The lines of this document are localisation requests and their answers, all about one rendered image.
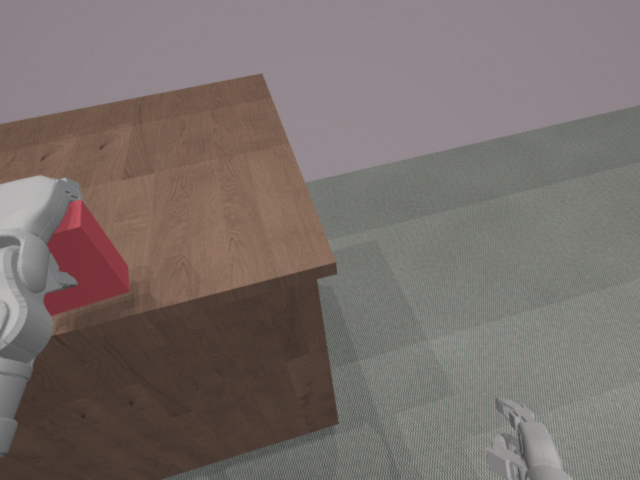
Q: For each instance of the sponge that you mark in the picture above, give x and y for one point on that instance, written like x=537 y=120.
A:
x=82 y=249

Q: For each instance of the left robot hand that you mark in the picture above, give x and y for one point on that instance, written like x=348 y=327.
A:
x=37 y=205

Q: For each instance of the table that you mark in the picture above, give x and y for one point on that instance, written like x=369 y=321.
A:
x=219 y=348

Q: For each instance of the left robot forearm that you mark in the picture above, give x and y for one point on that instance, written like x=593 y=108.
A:
x=25 y=324

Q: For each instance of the right robot hand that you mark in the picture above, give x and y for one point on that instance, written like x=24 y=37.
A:
x=511 y=457

